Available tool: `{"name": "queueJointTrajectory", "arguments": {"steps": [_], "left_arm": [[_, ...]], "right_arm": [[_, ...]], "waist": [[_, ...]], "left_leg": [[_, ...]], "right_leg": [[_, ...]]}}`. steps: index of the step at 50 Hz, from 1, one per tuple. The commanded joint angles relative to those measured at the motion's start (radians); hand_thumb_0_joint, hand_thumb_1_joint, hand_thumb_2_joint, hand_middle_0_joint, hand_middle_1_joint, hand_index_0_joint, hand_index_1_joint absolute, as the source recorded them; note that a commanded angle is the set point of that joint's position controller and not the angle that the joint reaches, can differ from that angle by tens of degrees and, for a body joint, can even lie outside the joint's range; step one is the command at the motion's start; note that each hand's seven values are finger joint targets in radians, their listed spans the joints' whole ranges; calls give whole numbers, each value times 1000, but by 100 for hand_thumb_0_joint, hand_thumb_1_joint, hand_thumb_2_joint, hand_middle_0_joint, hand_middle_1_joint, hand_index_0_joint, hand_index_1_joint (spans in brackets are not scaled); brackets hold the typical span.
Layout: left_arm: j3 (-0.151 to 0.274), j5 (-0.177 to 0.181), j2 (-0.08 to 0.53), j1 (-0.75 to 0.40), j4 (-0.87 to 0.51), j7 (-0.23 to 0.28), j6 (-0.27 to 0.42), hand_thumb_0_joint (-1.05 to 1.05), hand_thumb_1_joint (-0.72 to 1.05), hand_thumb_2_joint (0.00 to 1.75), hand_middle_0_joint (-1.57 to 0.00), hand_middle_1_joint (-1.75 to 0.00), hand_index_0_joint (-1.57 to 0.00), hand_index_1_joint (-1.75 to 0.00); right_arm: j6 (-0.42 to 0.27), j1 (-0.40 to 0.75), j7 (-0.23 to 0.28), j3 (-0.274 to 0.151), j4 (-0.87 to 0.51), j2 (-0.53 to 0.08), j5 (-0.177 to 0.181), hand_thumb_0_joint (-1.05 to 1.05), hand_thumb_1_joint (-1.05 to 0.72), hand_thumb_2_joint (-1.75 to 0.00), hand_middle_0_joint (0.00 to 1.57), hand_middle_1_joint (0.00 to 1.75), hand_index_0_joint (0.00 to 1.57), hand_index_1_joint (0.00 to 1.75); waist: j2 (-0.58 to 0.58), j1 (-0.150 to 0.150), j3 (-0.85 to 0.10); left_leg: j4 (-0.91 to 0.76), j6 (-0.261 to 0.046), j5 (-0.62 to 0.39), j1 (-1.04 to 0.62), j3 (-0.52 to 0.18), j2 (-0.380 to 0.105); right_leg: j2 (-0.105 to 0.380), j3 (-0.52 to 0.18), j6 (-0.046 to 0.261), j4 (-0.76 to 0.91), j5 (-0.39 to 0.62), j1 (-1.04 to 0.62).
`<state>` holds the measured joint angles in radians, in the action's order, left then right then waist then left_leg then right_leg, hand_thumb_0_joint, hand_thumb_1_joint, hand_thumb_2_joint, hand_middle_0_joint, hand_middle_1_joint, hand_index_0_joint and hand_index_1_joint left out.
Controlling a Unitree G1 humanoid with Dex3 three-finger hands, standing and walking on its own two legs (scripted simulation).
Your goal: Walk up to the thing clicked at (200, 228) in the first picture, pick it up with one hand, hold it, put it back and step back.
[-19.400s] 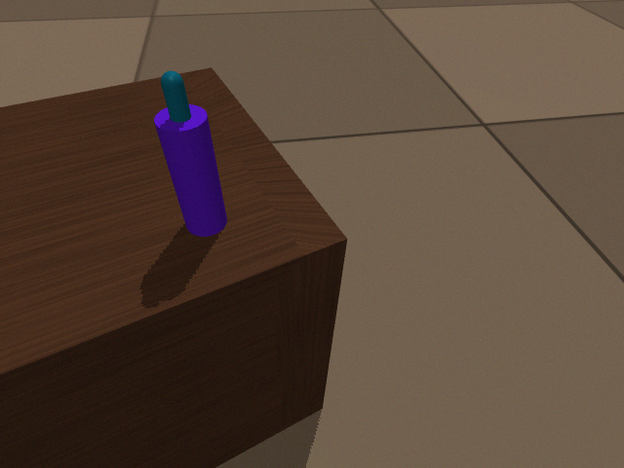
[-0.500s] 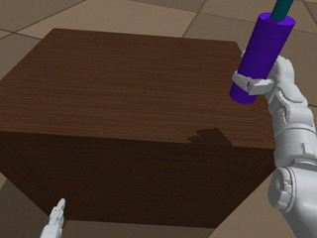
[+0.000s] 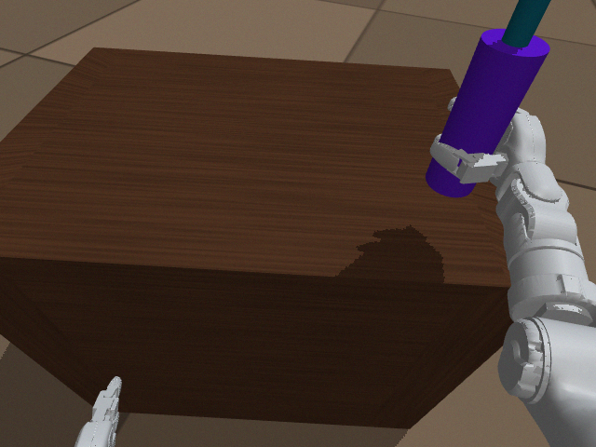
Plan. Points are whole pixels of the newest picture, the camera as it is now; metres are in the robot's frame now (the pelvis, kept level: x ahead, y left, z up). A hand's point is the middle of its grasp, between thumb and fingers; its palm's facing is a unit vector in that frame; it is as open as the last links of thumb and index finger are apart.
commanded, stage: lower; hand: right
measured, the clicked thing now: (486, 101) +0.47 -0.18 +0.26
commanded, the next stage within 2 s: loosen in 1.34 s
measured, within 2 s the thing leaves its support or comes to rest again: rests again in 1.24 s
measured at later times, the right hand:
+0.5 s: hand (445, 170) +0.48 -0.18 +0.15, palm faces +0.10 +0.99 +0.02, open 9.2 cm
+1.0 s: hand (436, 181) +0.49 -0.18 +0.12, palm faces +0.10 +1.00 +0.02, open 9.2 cm
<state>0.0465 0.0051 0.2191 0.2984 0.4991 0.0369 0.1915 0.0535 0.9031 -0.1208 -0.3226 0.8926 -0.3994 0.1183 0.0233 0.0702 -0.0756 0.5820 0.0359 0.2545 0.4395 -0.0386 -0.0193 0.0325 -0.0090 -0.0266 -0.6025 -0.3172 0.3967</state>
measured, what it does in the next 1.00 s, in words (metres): stands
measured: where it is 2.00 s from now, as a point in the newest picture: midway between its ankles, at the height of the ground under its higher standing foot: outside the picture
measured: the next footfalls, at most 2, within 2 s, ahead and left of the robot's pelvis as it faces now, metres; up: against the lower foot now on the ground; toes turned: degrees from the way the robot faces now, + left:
none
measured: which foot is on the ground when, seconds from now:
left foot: down 0.00-1.00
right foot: down 0.00-1.00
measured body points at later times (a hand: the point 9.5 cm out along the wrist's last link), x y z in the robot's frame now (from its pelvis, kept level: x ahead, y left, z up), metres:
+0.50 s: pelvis +0.00 +0.00 -0.01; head +0.04 +0.00 +0.44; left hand +0.13 +0.26 -0.08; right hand +0.47 -0.23 +0.15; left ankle +0.02 +0.14 -0.73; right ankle -0.01 -0.14 -0.73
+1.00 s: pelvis +0.00 +0.00 -0.02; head +0.06 +0.00 +0.43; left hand +0.14 +0.27 -0.07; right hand +0.48 -0.23 +0.12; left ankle +0.02 +0.14 -0.73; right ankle -0.01 -0.14 -0.73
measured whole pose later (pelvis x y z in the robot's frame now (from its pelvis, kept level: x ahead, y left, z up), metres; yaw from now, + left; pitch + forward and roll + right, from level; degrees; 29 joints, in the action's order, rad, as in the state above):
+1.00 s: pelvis +0.00 +0.00 -0.02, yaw +0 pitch +12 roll +1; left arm 0.04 0.00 0.23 0.31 0.37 0.03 0.13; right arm -0.16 0.89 -0.10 -0.35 1.04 -0.42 0.10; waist 0.01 0.13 -0.09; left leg 0.73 0.03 0.31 0.63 -0.04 -0.01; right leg 0.04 -0.01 -0.03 -0.77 -0.38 0.59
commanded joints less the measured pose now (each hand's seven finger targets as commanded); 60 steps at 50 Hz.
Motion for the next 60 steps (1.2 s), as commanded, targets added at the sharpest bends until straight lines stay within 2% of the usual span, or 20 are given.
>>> {"name": "queueJointTrajectory", "arguments": {"steps": [1,2,5,9,16,20,21,28,30,32,40,43,46,47,49,51,54,56,59,60], "left_arm": [[59,3,137,-44,-163,11,42,0,-55,5,-5,-4,-4,-5],[37,5,108,-24,-133,7,37,0,-55,5,-5,-4,-4,-5],[91,4,165,-37,-150,9,32,0,-55,5,-5,-4,-4,-5],[55,6,123,-39,-178,0,21,0,-55,5,-5,-4,-4,-4],[90,2,166,-48,-208,1,9,0,-54,5,-5,-5,-5,-5],[35,5,118,-80,-218,-5,4,0,-54,5,-5,-4,-5,-4],[57,3,136,-72,-190,1,2,0,-54,5,-5,-5,-5,-5],[46,3,135,-44,-207,2,-5,0,-54,5,-5,-5,-5,-5],[84,2,178,-76,-248,10,0,0,-54,5,-5,-5,-5,-5],[40,1,133,-35,-215,2,-5,0,-54,5,-5,-5,-5,-5],[76,3,171,-62,-300,4,-7,0,-55,5,-5,-4,-4,-5],[39,1,127,-23,-270,-3,-10,0,-55,5,-5,-4,-4,-5],[70,-1,173,-40,-313,3,-9,0,-55,5,-5,-4,-4,-5],[41,-3,144,-13,-297,0,-13,0,-55,5,-5,-5,-4,-5],[48,-2,138,12,-271,-3,-18,0,-54,5,-5,-5,-4,-5],[91,-2,196,-44,-326,7,-13,0,-55,5,-5,-4,-4,-5],[61,-1,145,29,-275,-3,-22,0,-55,5,-5,-4,-4,-5],[72,-4,171,-30,-340,0,-17,0,-55,5,-5,-4,-4,-5],[73,-6,164,28,-293,-6,-24,0,-55,5,-5,-4,-4,-5],[61,-5,155,7,-306,-8,-23,0,-55,5,-5,-5,-4,-5]], "right_arm": [[-78,548,4,-28,-218,-227,7,0,-33,-122,126,133,128,133],[-81,549,3,-26,-235,-222,9,0,-32,-123,126,134,128,134],[-88,478,0,-25,-141,-209,7,0,-30,-125,126,136,129,136],[-126,506,-4,-27,-168,-207,7,0,-28,-125,126,137,129,137],[-187,539,13,-43,-199,-241,3,0,-30,-127,128,139,131,139],[-215,523,18,-48,-176,-247,-1,0,-29,-129,130,141,133,141],[-226,564,22,-53,-212,-265,-1,0,-28,-129,130,141,133,141],[-245,494,19,-42,-109,-236,-2,0,-27,-130,131,143,134,143],[-255,530,24,-54,-129,-263,-4,0,-27,-130,130,142,134,143],[-257,505,21,-24,-100,-223,-6,0,-28,-130,131,142,134,143],[-278,524,19,-63,-121,-272,-7,0,-27,-128,128,140,131,140],[-278,483,16,-36,-61,-222,-11,0,-28,-127,128,139,131,139],[-295,531,14,-64,-125,-282,-11,0,-28,-127,128,139,131,139],[-292,519,13,-50,-99,-260,-15,0,-28,-129,129,140,132,140],[-295,492,5,-41,-88,-224,-4,0,-28,-128,128,140,131,140],[-301,509,11,-76,-111,-287,-5,0,-29,-127,127,138,130,138],[-293,435,12,-49,-24,-215,-7,0,-30,-128,129,139,131,139],[-315,538,17,-75,-137,-283,-12,0,-29,-126,127,138,130,138],[-298,404,11,-44,28,-199,-15,0,-29,-127,128,139,130,139],[-310,458,9,-57,-64,-227,-11,0,-28,-128,127,139,130,139]], "waist": [[7,9,-374],[19,-2,-351],[-13,17,-338],[7,20,-361],[16,41,-424],[26,19,-422],[40,28,-442],[19,46,-410],[16,56,-452],[30,51,-394],[10,59,-459],[40,57,-407],[48,64,-506],[55,61,-475],[60,69,-434],[32,74,-499],[19,75,-407],[49,70,-502],[20,84,-398],[57,68,-443]], "left_leg": [[-39,-21,-309,-139,58,31],[-38,-23,-298,-129,60,33],[-39,-23,-293,-118,60,36],[-25,-23,-311,-123,52,31],[2,-23,-296,-83,53,38],[10,-23,-261,-98,46,31],[19,-23,-257,-74,46,35],[34,-21,-244,-63,44,31],[41,-21,-239,-54,48,34],[43,-25,-212,-17,53,38],[70,-20,-267,-55,38,30],[77,-26,-227,-4,45,33],[95,-27,-285,-29,45,35],[100,-28,-283,-13,48,36],[100,-31,-258,18,55,41],[103,-27,-268,-4,52,39],[105,-28,-261,5,49,36],[116,-29,-285,-12,44,35],[124,-32,-255,43,56,41],[128,-34,-269,35,48,38]], "right_leg": [[-29,30,27,46,309,-158],[-26,28,24,49,312,-160],[-23,25,26,45,306,-131],[-25,31,26,30,316,-131],[-16,25,25,-7,318,-144],[-22,29,29,-12,257,-85],[-19,27,29,-19,255,-105],[-23,29,34,-37,223,-44],[-18,25,33,-40,222,-65],[-16,23,29,-38,205,-51],[-25,29,36,-74,228,-15],[-21,24,30,-77,209,0],[-18,21,27,-93,281,-39],[-18,22,25,-97,285,-32],[-14,14,22,-95,287,-27],[-14,14,28,-105,273,-41],[-21,22,31,-104,236,32],[-20,21,29,-117,274,-5],[-16,12,24,-117,268,30],[-16,15,23,-123,285,13]]}}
